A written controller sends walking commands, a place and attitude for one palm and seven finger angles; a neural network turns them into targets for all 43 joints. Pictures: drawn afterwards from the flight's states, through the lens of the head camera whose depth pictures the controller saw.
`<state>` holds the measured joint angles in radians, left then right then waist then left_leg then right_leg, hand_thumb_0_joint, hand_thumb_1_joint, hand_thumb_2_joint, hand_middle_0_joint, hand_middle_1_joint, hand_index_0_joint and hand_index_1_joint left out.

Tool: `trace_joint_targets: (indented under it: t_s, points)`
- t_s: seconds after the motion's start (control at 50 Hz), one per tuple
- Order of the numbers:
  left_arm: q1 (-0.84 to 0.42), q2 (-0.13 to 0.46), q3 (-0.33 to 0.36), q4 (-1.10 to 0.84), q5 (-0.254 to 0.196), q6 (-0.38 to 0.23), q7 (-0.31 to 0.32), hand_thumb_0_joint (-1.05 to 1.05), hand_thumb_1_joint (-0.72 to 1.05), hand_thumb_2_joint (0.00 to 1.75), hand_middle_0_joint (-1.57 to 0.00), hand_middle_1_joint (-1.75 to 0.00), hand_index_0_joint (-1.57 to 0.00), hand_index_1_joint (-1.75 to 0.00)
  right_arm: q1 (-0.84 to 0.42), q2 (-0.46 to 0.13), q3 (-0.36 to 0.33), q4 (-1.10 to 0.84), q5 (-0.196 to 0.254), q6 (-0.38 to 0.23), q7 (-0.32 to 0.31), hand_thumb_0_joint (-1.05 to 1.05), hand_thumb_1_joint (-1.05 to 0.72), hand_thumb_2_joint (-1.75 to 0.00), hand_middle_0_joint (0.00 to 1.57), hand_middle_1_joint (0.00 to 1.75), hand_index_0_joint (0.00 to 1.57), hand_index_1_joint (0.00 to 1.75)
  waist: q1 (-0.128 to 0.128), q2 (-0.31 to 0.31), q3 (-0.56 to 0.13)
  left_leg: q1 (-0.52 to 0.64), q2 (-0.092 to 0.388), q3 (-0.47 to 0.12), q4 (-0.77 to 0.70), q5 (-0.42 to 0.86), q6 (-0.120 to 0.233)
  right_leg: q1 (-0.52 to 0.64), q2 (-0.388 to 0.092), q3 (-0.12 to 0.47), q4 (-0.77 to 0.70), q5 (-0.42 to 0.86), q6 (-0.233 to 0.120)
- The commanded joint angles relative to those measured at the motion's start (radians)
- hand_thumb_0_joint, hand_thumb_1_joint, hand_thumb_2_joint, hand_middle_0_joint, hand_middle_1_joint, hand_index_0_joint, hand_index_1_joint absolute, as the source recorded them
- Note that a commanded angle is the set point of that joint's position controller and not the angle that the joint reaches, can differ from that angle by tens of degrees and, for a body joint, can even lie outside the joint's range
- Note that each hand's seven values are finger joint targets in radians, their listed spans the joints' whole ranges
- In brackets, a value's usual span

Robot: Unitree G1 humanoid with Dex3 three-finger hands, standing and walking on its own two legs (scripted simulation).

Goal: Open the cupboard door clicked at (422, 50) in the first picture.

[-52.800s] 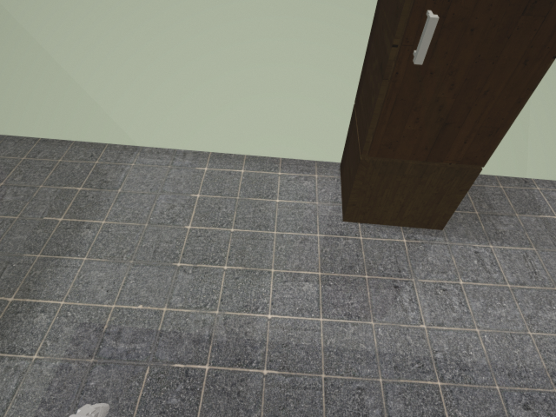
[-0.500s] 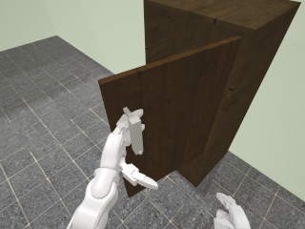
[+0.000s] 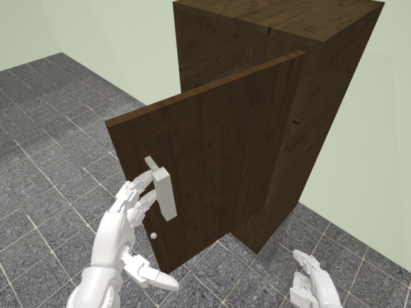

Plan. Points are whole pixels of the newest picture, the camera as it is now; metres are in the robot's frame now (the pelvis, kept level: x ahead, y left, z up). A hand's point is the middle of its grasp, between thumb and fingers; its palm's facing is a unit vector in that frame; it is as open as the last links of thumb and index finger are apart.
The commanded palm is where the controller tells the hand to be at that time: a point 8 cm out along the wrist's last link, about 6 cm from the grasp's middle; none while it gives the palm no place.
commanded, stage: slide the hand sideways off the handle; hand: left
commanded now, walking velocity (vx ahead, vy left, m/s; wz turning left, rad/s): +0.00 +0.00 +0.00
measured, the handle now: (159, 188) +0.30 +0.11 +0.12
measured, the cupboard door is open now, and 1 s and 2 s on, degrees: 79 78 78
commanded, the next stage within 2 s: draw the hand back to the body in 0.52 s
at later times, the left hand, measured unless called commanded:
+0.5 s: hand (107, 258) +0.17 +0.17 +0.10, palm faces +0.02 -1.00 -0.04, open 16.3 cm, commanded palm +0.14 +0.22 +0.11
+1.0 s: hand (83, 253) +0.17 +0.20 +0.12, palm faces +0.03 -1.00 -0.05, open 16.3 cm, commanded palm +0.13 +0.25 +0.14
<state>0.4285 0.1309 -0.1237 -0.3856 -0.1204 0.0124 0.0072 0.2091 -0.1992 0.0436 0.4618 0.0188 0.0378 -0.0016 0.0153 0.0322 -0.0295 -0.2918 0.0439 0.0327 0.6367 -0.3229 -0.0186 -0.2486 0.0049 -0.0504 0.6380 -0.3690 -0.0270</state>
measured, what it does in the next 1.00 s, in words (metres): stands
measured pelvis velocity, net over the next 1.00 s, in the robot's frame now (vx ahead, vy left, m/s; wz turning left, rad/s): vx -0.01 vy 0.02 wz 0.04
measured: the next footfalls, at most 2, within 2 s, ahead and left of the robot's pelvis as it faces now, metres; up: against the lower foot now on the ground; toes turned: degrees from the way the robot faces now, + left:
none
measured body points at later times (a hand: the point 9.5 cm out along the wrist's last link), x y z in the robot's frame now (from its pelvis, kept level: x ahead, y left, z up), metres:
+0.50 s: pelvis +0.00 +0.00 -0.01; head -0.01 -0.02 +0.44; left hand +0.17 +0.22 +0.11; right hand +0.19 -0.22 -0.08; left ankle +0.01 +0.13 -0.72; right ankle -0.02 -0.10 -0.72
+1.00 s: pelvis -0.01 +0.02 -0.01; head -0.02 +0.01 +0.44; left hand +0.16 +0.25 +0.13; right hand +0.19 -0.18 -0.06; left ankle +0.01 +0.13 -0.72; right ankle -0.02 -0.10 -0.72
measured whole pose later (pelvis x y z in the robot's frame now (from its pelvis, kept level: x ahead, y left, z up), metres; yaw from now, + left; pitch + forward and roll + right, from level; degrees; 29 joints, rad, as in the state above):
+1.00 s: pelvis -0.01 +0.02 -0.01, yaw +2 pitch +0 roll -2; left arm 0.52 0.24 0.12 -0.47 -0.27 0.01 -0.19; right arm 0.25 -0.22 0.06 0.52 0.05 -0.18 -0.06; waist 0.05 0.05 -0.06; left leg -0.37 0.02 0.00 0.71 -0.34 0.01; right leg -0.28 -0.02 -0.08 0.66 -0.37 0.00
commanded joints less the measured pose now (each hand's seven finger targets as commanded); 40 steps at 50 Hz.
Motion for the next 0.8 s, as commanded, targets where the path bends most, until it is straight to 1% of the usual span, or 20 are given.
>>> trace_joint_targets:
  t_s: [0.0,0.04,0.08,0.1,0.16,0.22,0.28,0.3,0.34,0.38,0.4,0.44,0.46,0.52,0.54,0.56,0.62,0.66,0.68,0.78]
  points:
    - [-0.029,0.075,0.136,-0.279,-0.034,-0.113,-0.022,0.00,-0.50,0.30,-0.15,-0.30,-0.15,-0.30,-0.105,-0.096,-0.041,-0.174,0.003,-0.097,-0.020,0.00,-0.90,-0.90,0.20,0.30,0.20,0.30,0.010,-0.046,-0.110,0.056,-0.046,-0.003,-0.032,0.216,0.048,-0.026,0.003,0.009,-0.089,0.350,0.018]
    - [-0.019,0.091,0.156,-0.267,-0.051,-0.139,-0.051,0.00,-0.50,0.30,-0.15,-0.30,-0.15,-0.30,-0.096,-0.102,-0.043,-0.168,0.005,-0.116,-0.029,0.00,-0.90,-0.90,0.20,0.30,0.20,0.30,0.003,-0.068,-0.088,0.033,-0.050,-0.008,-0.016,0.193,0.048,-0.049,0.002,0.019,-0.092,0.328,0.023]
    - [-0.040,0.095,0.157,-0.273,-0.067,-0.163,-0.079,0.00,-0.50,0.30,-0.15,-0.30,-0.15,-0.30,-0.086,-0.107,-0.046,-0.160,0.007,-0.139,-0.035,0.00,-0.90,-0.90,0.20,0.30,0.20,0.30,-0.006,-0.048,-0.090,0.032,-0.053,-0.012,-0.001,0.180,0.049,-0.066,-0.001,0.027,-0.097,0.302,0.025]
    - [-0.011,0.111,0.184,-0.261,-0.079,-0.170,-0.090,0.00,-0.50,0.30,-0.15,-0.30,-0.15,-0.30,-0.081,-0.109,-0.048,-0.160,0.008,-0.152,-0.039,0.00,-0.90,-0.90,0.20,0.30,0.20,0.30,0.002,-0.060,-0.101,0.019,-0.054,-0.015,0.005,0.173,0.047,-0.064,-0.005,0.032,-0.092,0.300,0.028]
    - [-0.010,0.127,0.210,-0.234,-0.103,-0.184,-0.130,0.00,-0.50,0.30,-0.15,-0.30,-0.15,-0.30,-0.076,-0.114,-0.047,-0.151,0.011,-0.176,-0.049,0.00,-0.90,-0.90,0.20,0.30,0.20,0.30,-0.001,-0.087,-0.096,-0.012,-0.059,-0.023,0.018,0.153,0.046,-0.071,-0.014,0.047,-0.097,0.282,0.036]
    - [-0.007,0.141,0.222,-0.223,-0.119,-0.190,-0.161,0.00,-0.50,0.30,-0.15,-0.30,-0.15,-0.30,-0.074,-0.119,-0.048,-0.144,0.015,-0.199,-0.056,0.00,-0.90,-0.90,0.20,0.30,0.20,0.30,0.002,-0.048,-0.097,-0.020,-0.060,-0.025,0.025,0.144,0.046,-0.078,-0.021,0.058,-0.101,0.255,0.035]
    - [0.025,0.162,0.255,-0.202,-0.142,-0.187,-0.188,0.00,-0.50,0.30,-0.15,-0.30,-0.15,-0.30,-0.071,-0.126,-0.052,-0.137,0.017,-0.219,-0.062,0.00,-0.90,-0.90,0.20,0.30,0.20,0.30,0.009,-0.080,-0.108,-0.033,-0.059,-0.032,0.033,0.148,0.046,-0.066,-0.025,0.066,-0.102,0.272,0.040]
    - [0.042,0.168,0.265,-0.210,-0.146,-0.187,-0.195,0.00,-0.50,0.30,-0.15,-0.30,-0.15,-0.30,-0.075,-0.124,-0.050,-0.141,0.019,-0.224,-0.062,0.00,-0.90,-0.90,0.20,0.30,0.20,0.30,0.016,-0.061,-0.111,-0.038,-0.059,-0.033,0.030,0.152,0.046,-0.064,-0.026,0.062,-0.094,0.280,0.039]
    - [0.046,0.171,0.274,-0.204,-0.155,-0.183,-0.207,0.00,-0.50,0.30,-0.15,-0.30,-0.15,-0.30,-0.073,-0.124,-0.049,-0.139,0.020,-0.233,-0.063,0.00,-0.90,-0.90,0.20,0.30,0.20,0.30,0.015,-0.062,-0.098,-0.045,-0.060,-0.035,0.025,0.153,0.046,-0.072,-0.020,0.047,-0.087,0.277,0.037]
    - [0.050,0.201,0.316,-0.196,-0.165,-0.182,-0.209,0.00,-0.50,0.30,-0.15,-0.30,-0.15,-0.30,-0.077,-0.127,-0.054,-0.130,0.021,-0.241,-0.068,0.00,-0.90,-0.90,0.20,0.30,0.20,0.30,0.021,-0.061,-0.094,-0.049,-0.059,-0.036,0.029,0.147,0.045,-0.074,-0.019,0.052,-0.093,0.254,0.035]
    - [0.050,0.192,0.310,-0.206,-0.168,-0.185,-0.212,0.00,-0.50,0.30,-0.15,-0.30,-0.15,-0.30,-0.082,-0.125,-0.051,-0.134,0.022,-0.245,-0.067,0.00,-0.90,-0.90,0.20,0.30,0.20,0.30,0.024,-0.035,-0.092,-0.049,-0.060,-0.036,0.021,0.140,0.044,-0.079,-0.017,0.044,-0.090,0.226,0.030]
    - [0.041,0.171,0.283,-0.223,-0.171,-0.192,-0.215,0.00,-0.50,0.30,-0.15,-0.30,-0.15,-0.30,-0.076,-0.126,-0.050,-0.137,0.025,-0.258,-0.067,0.00,-0.90,-0.90,0.20,0.30,0.20,0.30,0.016,-0.032,-0.087,-0.039,-0.060,-0.039,0.016,0.128,0.046,-0.103,-0.007,0.026,-0.085,0.197,0.027]
    - [0.053,0.181,0.297,-0.218,-0.173,-0.191,-0.215,0.00,-0.50,0.30,-0.15,-0.30,-0.15,-0.30,-0.075,-0.126,-0.052,-0.136,0.025,-0.264,-0.068,0.00,-0.90,-0.90,0.20,0.30,0.20,0.30,0.021,-0.029,-0.090,-0.039,-0.058,-0.040,0.017,0.129,0.045,-0.104,-0.005,0.025,-0.083,0.198,0.026]
    - [0.019,0.152,0.247,-0.235,-0.166,-0.197,-0.212,0.00,-0.50,0.30,-0.15,-0.30,-0.15,-0.30,-0.072,-0.131,-0.049,-0.131,0.027,-0.285,-0.069,0.00,-0.90,-0.90,0.20,0.30,0.20,0.30,0.006,-0.020,-0.079,-0.029,-0.056,-0.048,0.009,0.112,0.047,-0.127,0.002,0.007,-0.075,0.168,0.023]
    - [0.027,0.141,0.232,-0.246,-0.163,-0.196,-0.213,0.00,-0.50,0.30,-0.15,-0.30,-0.15,-0.30,-0.069,-0.131,-0.048,-0.134,0.025,-0.293,-0.067,0.00,-0.90,-0.90,0.20,0.30,0.20,0.30,0.010,-0.007,-0.094,-0.025,-0.056,-0.052,0.005,0.112,0.047,-0.126,0.004,-0.002,-0.065,0.171,0.022]
    - [0.043,0.157,0.248,-0.238,-0.158,-0.193,-0.208,0.00,-0.50,0.30,-0.15,-0.30,-0.15,-0.30,-0.065,-0.133,-0.050,-0.130,0.026,-0.296,-0.066,0.00,-0.90,-0.90,0.20,0.30,0.20,0.30,0.013,-0.021,-0.100,-0.029,-0.053,-0.055,0.002,0.114,0.045,-0.122,0.007,-0.008,-0.058,0.170,0.020]
    - [0.035,0.146,0.215,-0.273,-0.134,-0.184,-0.192,0.00,-0.50,0.30,-0.15,-0.30,-0.15,-0.30,-0.067,-0.131,-0.047,-0.134,0.025,-0.302,-0.062,0.00,-0.90,-0.90,0.20,0.30,0.20,0.30,0.012,0.011,-0.099,-0.024,-0.051,-0.060,-0.009,0.100,0.045,-0.131,0.009,-0.021,-0.046,0.150,0.017]
    - [0.033,0.162,0.231,-0.294,-0.124,-0.172,-0.175,0.00,-0.50,0.30,-0.15,-0.30,-0.15,-0.30,-0.068,-0.129,-0.045,-0.137,0.025,-0.301,-0.062,0.00,-0.90,-0.90,0.20,0.30,0.20,0.30,0.019,0.012,-0.097,-0.026,-0.049,-0.065,-0.019,0.091,0.043,-0.128,0.010,-0.028,-0.042,0.134,0.014]
    - [0.033,0.196,0.265,-0.279,-0.117,-0.161,-0.162,0.00,-0.50,0.30,-0.15,-0.30,-0.15,-0.30,-0.068,-0.131,-0.047,-0.126,0.022,-0.297,-0.064,0.00,-0.90,-0.90,0.20,0.30,0.20,0.30,0.023,-0.009,-0.095,-0.029,-0.046,-0.066,-0.019,0.084,0.045,-0.125,0.011,-0.026,-0.050,0.123,0.014]
    - [0.018,0.195,0.295,-0.284,-0.133,-0.116,-0.160,0.00,-0.50,0.30,-0.15,-0.30,-0.15,-0.30,-0.083,-0.129,-0.037,-0.126,0.026,-0.283,-0.068,0.00,-0.90,-0.90,0.20,0.30,0.20,0.30,0.030,0.000,-0.092,-0.018,-0.042,-0.070,-0.046,0.079,0.040,-0.100,0.015,-0.035,-0.065,0.109,0.010]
